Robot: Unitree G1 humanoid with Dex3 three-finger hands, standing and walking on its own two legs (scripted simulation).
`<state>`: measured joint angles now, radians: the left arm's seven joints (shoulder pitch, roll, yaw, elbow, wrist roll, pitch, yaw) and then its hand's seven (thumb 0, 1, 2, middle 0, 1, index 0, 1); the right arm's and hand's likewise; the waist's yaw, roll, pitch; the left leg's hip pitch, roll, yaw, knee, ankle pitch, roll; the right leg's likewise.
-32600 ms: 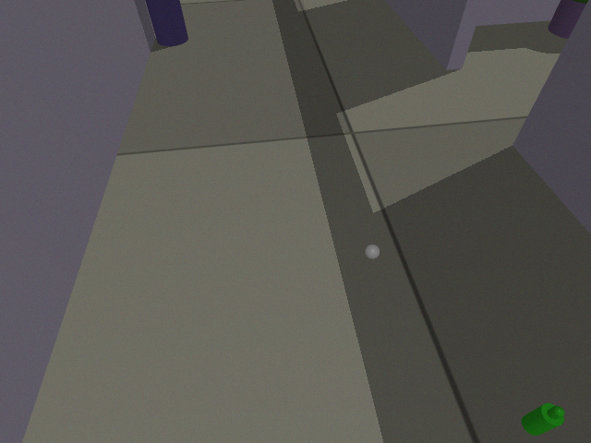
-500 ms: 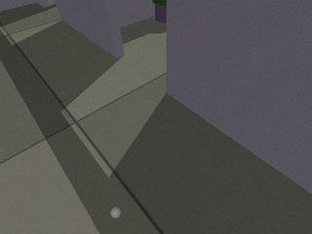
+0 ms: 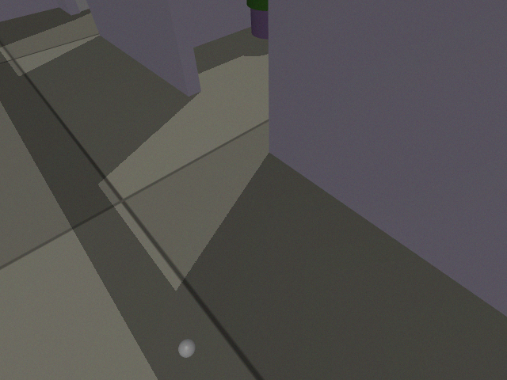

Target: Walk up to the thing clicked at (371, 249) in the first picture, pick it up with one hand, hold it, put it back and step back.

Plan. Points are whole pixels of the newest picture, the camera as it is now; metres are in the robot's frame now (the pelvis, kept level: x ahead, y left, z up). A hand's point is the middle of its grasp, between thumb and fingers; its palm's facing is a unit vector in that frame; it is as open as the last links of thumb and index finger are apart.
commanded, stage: stand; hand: left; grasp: from above
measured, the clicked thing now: (186, 348) +0.39 +0.32 -0.75
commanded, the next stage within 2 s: step back in 0.04 s
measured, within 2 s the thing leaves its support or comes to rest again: neither
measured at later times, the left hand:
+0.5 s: hand out of the picture +0.07 +0.33 -0.18, palm faces -0.02 -0.94 -0.34, open 7.4 cm
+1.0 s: hand out of the picture -0.08 +0.33 -0.15, palm faces -0.05 -0.91 -0.41, open 7.4 cm
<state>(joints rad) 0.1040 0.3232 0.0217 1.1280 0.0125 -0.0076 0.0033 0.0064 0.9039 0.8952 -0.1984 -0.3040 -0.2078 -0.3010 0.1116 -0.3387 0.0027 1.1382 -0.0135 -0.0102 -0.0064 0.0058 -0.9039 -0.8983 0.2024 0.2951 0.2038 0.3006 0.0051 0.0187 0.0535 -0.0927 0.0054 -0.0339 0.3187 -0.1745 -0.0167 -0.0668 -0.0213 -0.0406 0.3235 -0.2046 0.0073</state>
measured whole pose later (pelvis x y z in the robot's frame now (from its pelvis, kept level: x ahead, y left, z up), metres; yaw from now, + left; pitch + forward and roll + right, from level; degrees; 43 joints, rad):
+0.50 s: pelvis -0.07 +0.07 -0.01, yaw +1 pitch -1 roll -2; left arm 0.01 0.40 0.07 0.90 0.00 0.07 0.03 0.01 0.91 0.90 -0.20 -0.30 -0.21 -0.30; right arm 0.16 -0.35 -0.04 0.96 -0.03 0.03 0.00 0.01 -0.90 -0.90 0.20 0.30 0.20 0.30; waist -0.03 -0.05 0.22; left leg -0.27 -0.03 -0.01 0.57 -0.28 0.06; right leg -0.46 0.10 0.16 1.07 -0.52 -0.02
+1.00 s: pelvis -0.18 +0.06 -0.02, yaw -5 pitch -3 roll +2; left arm 0.19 0.36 0.08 0.85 0.04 0.05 0.00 0.01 0.90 0.90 -0.20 -0.30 -0.21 -0.30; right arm 0.14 -0.39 -0.05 0.90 0.00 0.04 -0.01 0.01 -0.90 -0.90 0.20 0.30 0.21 0.30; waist 0.03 -0.01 0.14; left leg -0.46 -0.13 -0.09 1.07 -0.47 0.01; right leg -0.26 0.00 0.04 0.59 -0.27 -0.03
